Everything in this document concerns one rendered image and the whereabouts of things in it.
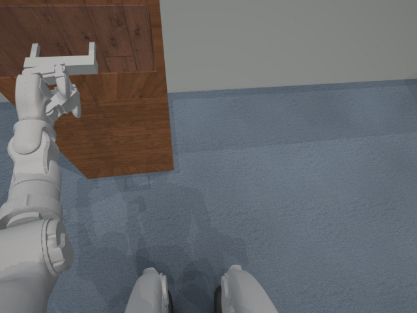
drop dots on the right robot shin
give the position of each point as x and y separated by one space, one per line
224 308

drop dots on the cabinet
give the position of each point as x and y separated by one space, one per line
124 127

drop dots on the robot left hand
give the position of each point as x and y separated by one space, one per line
34 100

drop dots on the drawer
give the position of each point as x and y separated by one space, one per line
121 31

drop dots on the left robot upper arm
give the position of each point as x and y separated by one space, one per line
32 257

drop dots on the robot left forearm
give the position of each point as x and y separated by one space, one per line
35 188

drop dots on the handle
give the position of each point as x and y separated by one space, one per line
80 64

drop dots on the robot left thigh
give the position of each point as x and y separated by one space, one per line
149 295

